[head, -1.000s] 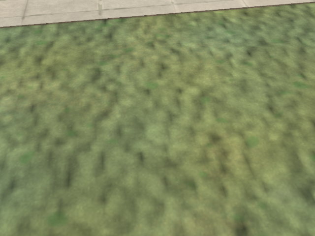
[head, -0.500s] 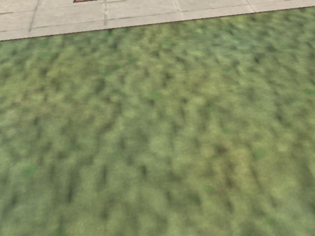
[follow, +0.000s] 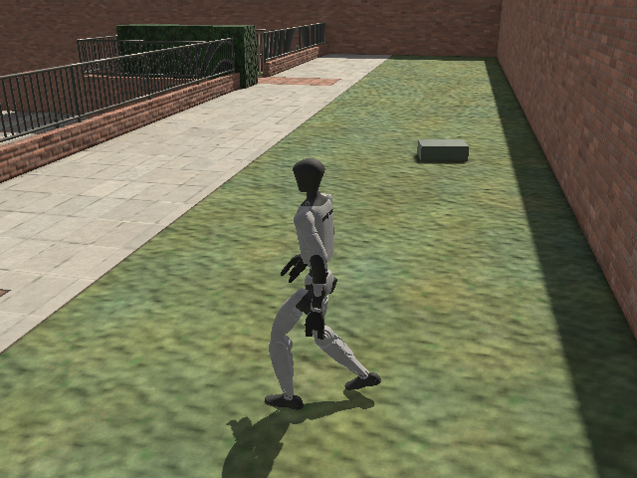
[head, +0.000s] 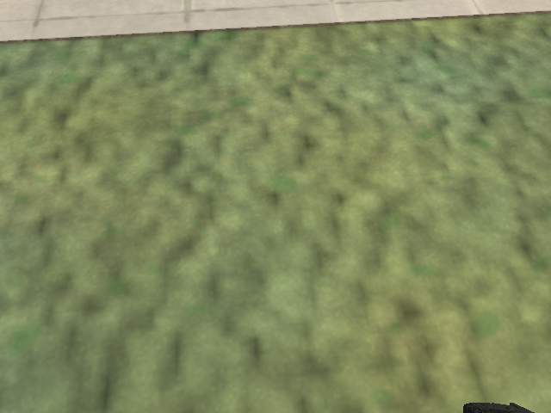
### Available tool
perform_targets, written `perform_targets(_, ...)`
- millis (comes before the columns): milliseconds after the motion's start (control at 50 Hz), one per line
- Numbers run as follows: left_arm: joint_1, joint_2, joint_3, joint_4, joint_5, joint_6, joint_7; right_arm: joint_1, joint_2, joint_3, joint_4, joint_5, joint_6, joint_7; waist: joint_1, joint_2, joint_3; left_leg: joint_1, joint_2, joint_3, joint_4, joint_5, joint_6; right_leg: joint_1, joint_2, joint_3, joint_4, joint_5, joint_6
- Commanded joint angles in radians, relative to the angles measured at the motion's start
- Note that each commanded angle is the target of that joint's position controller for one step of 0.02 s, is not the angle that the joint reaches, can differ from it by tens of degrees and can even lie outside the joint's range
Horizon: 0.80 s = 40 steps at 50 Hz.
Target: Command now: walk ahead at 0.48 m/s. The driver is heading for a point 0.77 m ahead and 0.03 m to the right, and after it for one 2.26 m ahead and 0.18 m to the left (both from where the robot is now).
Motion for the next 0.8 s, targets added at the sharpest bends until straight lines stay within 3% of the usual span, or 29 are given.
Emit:
perform_targets(20, -0.07, 0.117, 0.016, -0.116, -0.042, -0.063, -0.008, 0.284, -0.141, -0.033, 0.047, 0.001, 0.003, -0.007, -0.136, 0.136, -0.229, 0.701, 0.351, -0.603, -0.345, -0.184, 0.202, -0.657, -0.034, 0.071, 0.517, 0.046, -0.051)
perform_targets(40, -0.114, 0.119, 0.022, -0.126, -0.031, -0.061, 0.003, 0.201, -0.108, -0.021, 0.036, -0.009, -0.005, -0.001, -0.092, 0.035, -0.149, 0.517, 0.316, -0.474, -0.377, -0.07, 0.178, -0.603, -0.086, 0.051, 0.448, 0.136, -0.054)
perform_targets(60, -0.108, 0.113, 0.034, -0.125, -0.014, -0.046, 0.013, 0.161, -0.076, -0.011, 0.036, -0.019, -0.013, 0.004, -0.049, 0.035, -0.118, 0.398, 0.273, -0.383, -0.403, -0.01, 0.155, -0.531, -0.123, 0.053, 0.38, 0.185, -0.058)
perform_targets(80, -0.073, 0.086, 0.034, -0.12, -0.01, -0.028, 0.015, 0.155, -0.063, -0.007, 0.047, -0.024, -0.014, 0.008, -0.02, 0.059, -0.101, 0.326, 0.245, -0.331, -0.431, -0.004, 0.15, -0.476, -0.139, 0.056, 0.344, 0.204, -0.061)
perform_targets(120, -0.064, 0.056, 0.033, -0.124, -0.01, -0.005, 0.019, 0.189, -0.077, -0.008, 0.069, -0.021, -0.015, 0.002, -0.002, 0.073, -0.062, 0.255, 0.225, -0.267, -0.478, 0.02, 0.163, -0.466, -0.151, 0.04, 0.279, 0.214, -0.053)
perform_targets(140, -0.098, 0.065, 0.037, -0.14, -0.007, 0.0, 0.02, 0.208, -0.096, -0.01, 0.077, -0.021, -0.015, -0.006, 0.0, 0.07, -0.039, 0.245, 0.223, -0.247, -0.496, 0.036, 0.17, -0.498, -0.157, 0.036, 0.238, 0.247, -0.043)
perform_targets(200, -0.235, 0.087, 0.044, -0.19, 0.008, 0.0, 0.02, 0.278, -0.132, -0.016, 0.094, -0.021, -0.01, -0.03, -0.029, 0.047, -0.004, 0.301, 0.226, -0.22, -0.516, 0.083, 0.17, -0.628, -0.165, 0.028, 0.064, 0.403, -0.009)
perform_targets(280, -0.383, 0.067, 0.034, -0.231, 0.005, -0.011, 0.003, 0.351, -0.145, -0.016, 0.102, -0.009, 0.0, -0.045, -0.074, 0.052, 0.008, 0.356, 0.191, -0.146, -0.514, 0.123, 0.129, -0.604, -0.121, -0.015, -0.2, 0.584, -0.002)
perform_targets(360, -0.507, 0.064, 0.022, -0.269, -0.007, -0.016, -0.019, 0.432, -0.157, -0.021, 0.13, 0.001, 0.013, -0.047, -0.117, 0.054, 0.038, 0.475, 0.221, -0.133, -0.479, 0.111, 0.122, -0.608, -0.089, -0.036, -0.337, 0.571, -0.005)
perform_targets(420, -0.544, 0.081, 0.022, -0.299, -0.01, -0.025, -0.039, 0.451, -0.168, -0.03, 0.144, 0.003, 0.029, -0.052, -0.11, 0.066, 0.043, 0.579, 0.271, -0.147, -0.413, 0.169, 0.109, -0.608, -0.074, -0.034, -0.395, 0.47, -0.035)
perform_targets(460, -0.47, 0.118, 0.036, -0.289, -0.011, -0.031, -0.044, 0.421, -0.185, -0.037, 0.137, 0.004, 0.038, -0.054, -0.056, 0.094, -0.005, 0.604, 0.276, -0.138, -0.324, 0.376, 0.086, -0.474, -0.036, -0.062, -0.421, 0.398, -0.065)
perform_targets(480, -0.354, 0.15, 0.055, -0.256, -0.008, -0.033, -0.042, 0.395, -0.183, -0.035, 0.131, 0.003, 0.043, -0.053, 0.01, 0.097, -0.075, 0.588, 0.242, -0.104, -0.189, 0.547, 0.066, -0.311, 0.002, -0.094, -0.438, 0.397, -0.088)
perform_targets(500, -0.164, 0.208, 0.082, -0.199, -0.004, -0.033, -0.035, 0.386, -0.153, -0.023, 0.118, -0.004, 0.045, -0.053, 0.086, 0.075, -0.196, 0.474, 0.185, -0.061, 0.037, 0.552, 0.035, -0.036, -0.019, -0.066, -0.411, 0.423, -0.127)
perform_targets(520, 0.001, 0.312, 0.107, -0.169, 0.019, -0.03, -0.028, 0.473, -0.066, 0.004, 0.095, -0.015, 0.033, -0.046, 0.082, -0.112, -0.372, 0.107, 0.066, -0.01, 0.442, 0.202, -0.029, 0.381, -0.283, 0.312, -0.41, 0.367, -0.258)
perform_targets(540, 0.03, 0.285, 0.095, -0.156, 0.01, -0.024, -0.031, 0.504, -0.018, 0.022, 0.107, -0.002, 0.005, -0.038, 0.069, -0.273, -0.479, -0.132, -0.057, -0.116, 0.681, -0.413, -0.052, 0.53, -0.407, 0.706, -0.595, 0.235, -0.347)
perform_targets(560, -0.034, 0.212, 0.071, -0.166, 0.002, -0.026, -0.032, 0.418, -0.125, -0.005, 0.09, 0.024, -0.015, -0.033, 0.074, -0.196, -0.367, -0.239, 0.011, -0.197, 0.773, -0.398, -0.026, 0.449, -0.366, 0.622, -0.618, 0.181, -0.29)
perform_targets(580, -0.125, 0.169, 0.058, -0.19, 0.004, -0.026, -0.029, 0.329, -0.151, -0.01, 0.061, 0.036, -0.025, -0.034, 0.055, -0.138, -0.247, -0.263, 0.066, -0.165, 0.762, -0.314, -0.01, 0.3, -0.332, 0.462, -0.629, 0.24, -0.25)
perform_targets(600, -0.203, 0.141, 0.047, -0.202, 0.012, -0.027, -0.033, 0.288, -0.143, -0.014, 0.055, 0.026, -0.022, -0.041, 0.019, -0.053, -0.166, -0.22, 0.112, -0.143, 0.695, -0.227, -0.011, 0.136, -0.293, 0.347, -0.665, 0.332, -0.23)
perform_targets(620, -0.244, 0.111, 0.038, -0.206, 0.02, -0.032, -0.036, 0.287, -0.136, -0.023, 0.057, 0.011, -0.009, -0.048, -0.017, -0.049, -0.126, -0.157, 0.146, -0.147, 0.626, -0.177, -0.011, 0.027, -0.254, 0.27, -0.696, 0.385, -0.212)
perform_targets(640, -0.255, 0.096, 0.033, -0.2, 0.025, -0.033, -0.04, 0.312, -0.112, -0.023, 0.063, 0.008, 0.007, -0.049, -0.044, -0.063, -0.109, -0.102, 0.16, -0.149, 0.591, -0.149, -0.012, -0.04, -0.231, 0.224, -0.728, 0.394, -0.207)
perform_targets(680, -0.226, 0.113, 0.037, -0.18, 0.021, -0.037, -0.037, 0.331, -0.076, -0.021, 0.068, 0.006, 0.029, -0.052, -0.063, -0.063, -0.082, -0.083, 0.168, -0.136, 0.532, -0.121, -0.023, -0.096, -0.215, 0.166, -0.773, 0.438, -0.221)
perform_targets(720, -0.192, 0.146, 0.045, -0.165, 0.022, -0.038, -0.025, 0.268, -0.085, -0.026, 0.043, -0.002, 0.036, -0.055, -0.059, -0.044, -0.049, -0.149, 0.174, -0.133, 0.441, -0.039, -0.043, -0.092, -0.216, 0.131, -0.8, 0.484, -0.229)
perform_targets(800, -0.134, 0.153, 0.045, -0.147, 0.014, -0.026, -0.004, 0.128, -0.074, -0.025, 0.0, -0.009, 0.03, -0.047, -0.027, -0.047, -0.018, -0.197, 0.157, -0.113, 0.2, 0.166, -0.064, -0.052, -0.185, 0.056, -0.816, 0.505, -0.199)
Keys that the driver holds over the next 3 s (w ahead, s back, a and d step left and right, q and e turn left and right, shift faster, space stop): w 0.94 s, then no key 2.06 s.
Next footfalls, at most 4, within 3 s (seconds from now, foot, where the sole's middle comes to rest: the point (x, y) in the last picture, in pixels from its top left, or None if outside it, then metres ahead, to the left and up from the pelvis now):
0.50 right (359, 401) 0.47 -0.15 -0.75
1.04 left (261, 277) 0.78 0.09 -0.75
1.44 right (351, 285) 0.77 -0.14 -0.75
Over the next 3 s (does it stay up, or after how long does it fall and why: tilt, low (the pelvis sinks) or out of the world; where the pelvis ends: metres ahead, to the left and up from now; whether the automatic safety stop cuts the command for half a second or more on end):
stays up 0.74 -0.01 0.02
